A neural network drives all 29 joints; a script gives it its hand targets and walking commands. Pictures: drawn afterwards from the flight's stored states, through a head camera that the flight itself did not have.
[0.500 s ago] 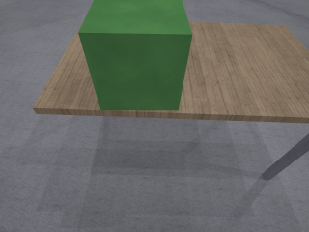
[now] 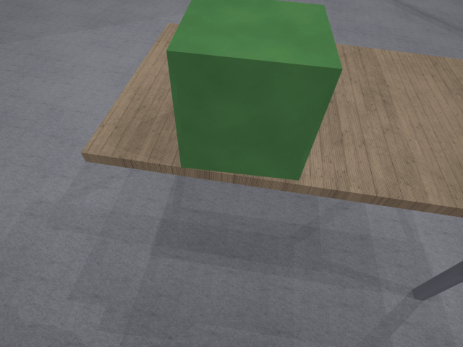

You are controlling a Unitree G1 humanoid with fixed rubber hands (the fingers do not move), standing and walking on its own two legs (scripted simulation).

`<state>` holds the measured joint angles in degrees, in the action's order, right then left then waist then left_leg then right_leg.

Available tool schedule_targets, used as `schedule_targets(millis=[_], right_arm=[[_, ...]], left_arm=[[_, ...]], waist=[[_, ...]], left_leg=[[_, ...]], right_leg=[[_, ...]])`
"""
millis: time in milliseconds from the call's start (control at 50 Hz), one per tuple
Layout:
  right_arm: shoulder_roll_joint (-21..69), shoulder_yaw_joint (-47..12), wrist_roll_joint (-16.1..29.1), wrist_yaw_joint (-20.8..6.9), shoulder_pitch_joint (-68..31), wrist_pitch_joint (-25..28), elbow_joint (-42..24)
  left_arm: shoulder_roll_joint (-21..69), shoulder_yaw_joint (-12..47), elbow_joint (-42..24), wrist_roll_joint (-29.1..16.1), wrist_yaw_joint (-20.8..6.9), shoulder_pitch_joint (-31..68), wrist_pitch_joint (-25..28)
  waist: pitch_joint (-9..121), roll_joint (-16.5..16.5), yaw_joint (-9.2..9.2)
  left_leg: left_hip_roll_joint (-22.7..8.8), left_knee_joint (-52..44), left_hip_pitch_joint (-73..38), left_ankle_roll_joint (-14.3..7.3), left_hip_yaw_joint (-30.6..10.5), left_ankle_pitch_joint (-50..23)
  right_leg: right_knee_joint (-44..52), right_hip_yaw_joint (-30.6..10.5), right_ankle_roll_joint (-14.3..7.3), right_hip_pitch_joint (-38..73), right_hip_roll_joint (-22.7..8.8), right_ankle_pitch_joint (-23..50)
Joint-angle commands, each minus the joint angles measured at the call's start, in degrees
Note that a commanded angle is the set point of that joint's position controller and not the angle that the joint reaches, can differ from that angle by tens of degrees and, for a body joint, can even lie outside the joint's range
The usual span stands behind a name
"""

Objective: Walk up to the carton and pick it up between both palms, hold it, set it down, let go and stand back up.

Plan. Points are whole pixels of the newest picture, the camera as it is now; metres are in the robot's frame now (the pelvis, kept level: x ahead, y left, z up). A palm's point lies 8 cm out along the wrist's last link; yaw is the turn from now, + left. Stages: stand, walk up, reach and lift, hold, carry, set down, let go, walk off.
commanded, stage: walk up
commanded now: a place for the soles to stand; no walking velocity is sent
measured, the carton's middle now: (249, 90) +0.66 -0.03 +0.08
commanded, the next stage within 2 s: none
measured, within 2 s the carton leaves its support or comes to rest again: neither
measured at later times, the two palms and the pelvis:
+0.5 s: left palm out of the picture +0.01 +0.27 -0.15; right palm out of the picture +0.05 -0.23 -0.13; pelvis +0.01 +0.02 -0.01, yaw +5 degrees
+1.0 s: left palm out of the picture +0.16 +0.23 -0.14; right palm (355, 326) +0.21 -0.24 -0.13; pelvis +0.12 +0.00 -0.01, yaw +5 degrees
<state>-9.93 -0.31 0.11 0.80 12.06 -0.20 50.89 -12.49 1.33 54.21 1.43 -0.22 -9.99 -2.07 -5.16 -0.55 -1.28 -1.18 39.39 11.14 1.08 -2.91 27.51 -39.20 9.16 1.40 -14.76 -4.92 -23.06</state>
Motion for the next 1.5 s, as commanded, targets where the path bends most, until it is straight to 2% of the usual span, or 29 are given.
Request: schedule_targets(millis=[0, 300, 320, 360, 400, 420, 460, 480, 500, 520, 540, 560, 600, 680, 740, 760, 780, 800, 860, 940, 980, 1020, 1040, 1060, 1080, 1140, 1240, 1360, 1480], right_arm=[[-9.8, 2.5, 0.0, 0.6, 2.7, 1.3, -3.6], [-10.4, 1.6, -0.1, 0.8, 4.5, 1.8, 0.5], [-11.1, 2.5, -1.8, -0.1, 8.9, 2.0, 0.3], [-10.6, 2.7, -1.7, -0.7, 5.0, 1.7, -2.1], [-8.8, 2.5, -2.5, -1.0, 3.6, 2.2, -4.6], [-8.8, 2.7, -3.0, -1.2, 3.9, 2.8, -5.2], [-8.2, 3.2, -2.7, -1.7, 9.4, 4.2, -4.7], [-9.1, 4.1, -2.7, -1.8, 14.9, 4.6, -3.2], [-13.6, 5.8, -1.7, -1.6, 21.8, 4.9, -1.3], [-16.5, 6.6, -1.7, -0.7, 26.0, 4.5, 0.5], [-15.7, 6.4, -1.9, 0.3, 26.1, 4.2, 0.2], [-14.3, 5.6, -2.5, 0.9, 24.3, 4.1, -0.6], [-12.5, 4.8, -3.5, 1.3, 19.1, 4.3, -2.5], [-12.3, 3.9, -3.7, 0.8, 9.2, 4.5, -3.4], [-12.8, 3.1, -3.3, -0.2, 7.8, 4.4, -3.6], [-10.7, 2.3, -1.9, -0.6, 11.7, 3.8, -4.1], [-9.1, 2.3, -0.6, -0.7, 14.1, 2.8, -6.3], [-9.9, 2.6, -1.0, -0.3, 13.3, 1.8, -6.8], [-10.1, 2.7, -2.3, -0.7, 8.9, 1.8, -6.4], [-4.1, 1.4, -1.7, -0.2, 11.5, 1.0, -4.7], [-4.6, 1.4, -1.0, 0.4, 11.4, 1.1, -4.8], [-7.6, 1.9, -1.0, 1.0, 8.3, 1.3, -7.2], [-9.2, 2.0, -1.3, 1.3, 5.3, 1.5, -9.1], [-12.4, 2.5, -0.6, 1.6, 1.1, 1.4, -10.0], [-13.7, 3.0, -0.1, 1.8, -1.1, 1.0, -9.2], [-12.8, 2.3, -0.1, 1.8, -6.6, 0.3, -9.4], [-8.5, 1.2, -0.3, 0.8, -5.2, 0.3, -8.0], [-10.9, 1.7, -0.3, 0.8, -8.3, 0.5, -7.0], [-8.8, 1.3, -0.2, 0.4, -8.1, -0.8, -6.2]], left_arm=[[-7.5, -1.7, -4.3, 0.0, 0.4, -0.1, 1.6], [-8.2, -1.1, -0.6, -0.2, 0.5, -0.7, 1.1], [-9.1, -2.8, -0.7, 1.4, -0.1, -6.2, 1.8], [-12.1, -4.2, -0.6, 1.2, -0.1, -8.4, 1.8], [-15.3, -5.1, 0.5, 0.9, 0.4, -11.0, 1.8], [-15.2, -5.0, 1.1, 1.4, 0.6, -10.9, 1.9], [-14.0, -4.3, 0.7, 1.7, 0.1, -7.4, 2.3], [-12.2, -3.6, -0.8, 1.8, -0.4, -3.4, 2.3], [-7.9, -2.2, -3.3, 1.5, -1.2, 1.9, 2.4], [-6.3, -1.7, -6.2, 1.8, -1.6, 4.5, 2.5], [-6.9, -2.0, -6.9, 1.6, -1.4, 4.2, 3.0], [-6.6, -2.2, -6.9, 1.4, -1.1, 4.5, 3.6], [-6.9, -2.7, -6.9, 1.2, -0.6, 2.8, 4.3], [-5.3, -2.9, -7.7, 0.6, -1.7, -1.8, 4.5], [-7.7, -5.6, -2.6, 1.2, -1.5, -22.5, 4.6], [-11.1, -7.0, -3.6, 1.7, -0.7, -26.8, 4.6], [-14.8, -8.0, -5.2, -0.1, -0.4, -27.0, 4.4], [-16.4, -8.4, -6.7, -1.9, 0.3, -21.9, 3.6], [-11.7, -6.4, -9.4, -0.3, 1.7, -12.7, 3.1], [-7.7, -4.6, -8.4, 0.2, 1.7, -6.6, 3.9], [-8.8, -4.5, -8.7, -0.2, 1.2, -2.5, 2.9], [-8.0, -3.8, -9.8, -0.9, 0.5, -0.4, 2.1], [-6.4, -3.2, -10.1, -1.3, 0.2, -1.3, 1.8], [-5.4, -3.3, -10.1, -1.7, 0.1, -3.5, 0.9], [-5.3, -3.8, -9.6, -1.0, 0.4, -4.5, 0.2], [-6.0, -4.7, -8.7, -0.3, -0.2, -8.3, 1.3], [-8.7, -5.3, -9.8, -1.2, -0.3, -5.2, 3.2], [-7.2, -4.7, -9.7, -0.8, 0.1, -5.8, 2.9], [-8.9, -5.2, -10.5, -1.3, 0.3, -4.3, 2.8]], waist=[[9.2, 1.8, 0.74], [5.5, 1.4, 0.49], [8.6, 3.2, 0.22], [-0.6, -0.9, -1.53], [-5.6, -6.2, -2.36], [-6.9, -3.8, -1.85], [-5.6, -2.8, 2.19], [-4.8, -0.3, 4.89], [-5.3, 12.3, 9.04], [-7.8, 16.5, 9.8], [-8.6, 11.0, 9.11], [-7.3, 8.8, 8.47], [-6.7, 9.5, 6.02], [-6.1, 12.4, 1.62], [3.9, 3.1, -7.08], [9.4, -6.1, -8.17], [12.6, -13.6, -5.96], [7.4, -7.6, -3.6], [-2.5, -3.3, -1.67], [1.0, -6.9, 1.57], [5.3, -7.9, 3.19], [5.8, -4.0, 4.41], [5.9, -0.9, 3.73], [4.5, 5.2, 1.7], [0.7, 7.2, 0.92], [1.2, 10.1, -1.09], [8.9, 0.7, 1.59], [11.1, 1.2, 0.29], [9.9, -2.4, 0.61]], left_leg=[[-3.9, -6.0, 1.6, -4.1, -3.2, -38.8], [-2.9, -10.0, 5.9, -3.8, -5.3, -32.1], [-1.9, -7.3, 8.0, -5.0, -5.9, -9.8], [0.2, -3.7, 20.2, -5.0, -4.9, 7.8], [1.3, 4.5, 27.4, -3.0, 3.2, 3.6], [0.0, 3.9, 26.0, -3.0, 3.4, 3.4], [-0.2, -3.5, 14.7, -3.6, 2.3, -0.2], [-0.8, -8.9, 4.1, -5.1, -2.8, -1.7], [-7.6, -19.8, -3.3, -7.8, -19.9, -1.0], [-15.9, -24.7, -10.5, -12.0, -36.4, -16.3], [-20.6, -22.1, -14.8, -15.4, -36.8, -31.6], [-21.1, -18.9, -17.4, -17.3, -31.5, -41.9], [-20.1, -17.5, -17.3, -17.3, -24.0, -43.7], [-13.8, -17.0, -5.4, -12.2, -9.0, -39.0], [-6.9, 2.7, 9.7, -7.6, -0.8, -35.3], [-0.7, 20.9, 12.5, -4.7, 3.6, -25.1], [6.3, 35.5, 17.2, -1.9, 2.6, 5.0], [2.9, 40.3, 19.6, -2.2, -2.5, 7.0], [-2.0, 34.6, 23.4, -2.2, -2.0, 6.7], [-2.6, 14.3, 8.2, -0.4, 1.6, 6.2], [-1.1, 5.3, -1.4, -1.5, 4.2, -5.3], [-2.7, -2.3, -7.4, -3.5, 1.4, -18.8], [-8.1, -8.3, -4.6, -5.3, -5.9, -14.6], [-15.9, -16.5, 5.2, -8.9, -15.5, -5.6], [-17.9, -21.7, 13.9, -12.0, -17.2, 0.2], [-13.6, -18.4, 13.3, -9.4, -7.3, -3.9], [-5.1, -5.4, -0.2, -4.6, 3.0, -10.9], [-11.1, -10.3, -0.6, -7.0, 0.6, -17.9], [-6.9, -6.9, -1.0, -5.0, 6.2, -10.8]], right_leg=[[5.2, -4.2, -4.4, 7.5, -3.2, 28.1], [9.5, -2.8, -4.6, 10.4, -4.0, 21.4], [7.6, -4.1, -5.9, 13.3, -3.1, -2.5], [16.2, -14.4, -9.1, 10.7, -9.4, -23.6], [25.1, -23.5, -13.8, 10.8, -19.3, -31.1], [24.5, -24.6, -14.7, 7.8, -21.5, -28.6], [16.8, -15.5, -11.5, 0.6, -16.5, -20.7], [7.0, -7.3, -7.4, -7.6, -10.6, -16.6], [-12.5, 2.8, -2.2, -18.2, 0.1, -8.6], [-22.7, -2.1, -1.2, -30.8, 4.1, -14.3], [-26.3, -7.5, -1.4, -36.4, 1.7, -13.6], [-28.8, -8.9, -1.7, -37.6, 0.9, -11.2], [-26.5, -10.6, -1.5, -36.1, -0.4, -8.6], [-3.6, -7.4, -2.4, -16.0, 1.2, 1.4], [4.4, -2.0, -5.8, 17.8, 8.5, 17.5], [8.9, -15.7, -9.0, 23.2, -0.2, 12.3], [22.2, -45.0, -14.4, 20.5, -14.8, 0.1], [29.4, -54.4, -16.5, 12.8, -18.9, -17.3], [28.5, -41.7, -17.1, 1.4, -17.5, -21.6], [22.1, -24.9, -14.7, -8.2, -12.5, 13.3], [14.7, -18.6, -12.1, -10.8, -8.9, 26.1], [11.4, -16.6, -8.2, -17.2, -7.1, 21.4], [9.2, -15.2, -6.0, -17.0, -4.8, 13.6], [3.4, -10.7, -4.0, -10.7, 2.9, 1.4], [-2.9, -9.2, -3.1, -4.6, 5.5, -1.7], [3.1, -10.8, -3.5, -1.6, 3.7, 5.6], [12.6, -22.8, -6.9, -6.7, -2.9, 18.2], [6.4, -16.7, -5.0, -3.3, 2.2, 21.5], [10.6, -23.4, -7.2, -6.3, -0.5, 20.4]])
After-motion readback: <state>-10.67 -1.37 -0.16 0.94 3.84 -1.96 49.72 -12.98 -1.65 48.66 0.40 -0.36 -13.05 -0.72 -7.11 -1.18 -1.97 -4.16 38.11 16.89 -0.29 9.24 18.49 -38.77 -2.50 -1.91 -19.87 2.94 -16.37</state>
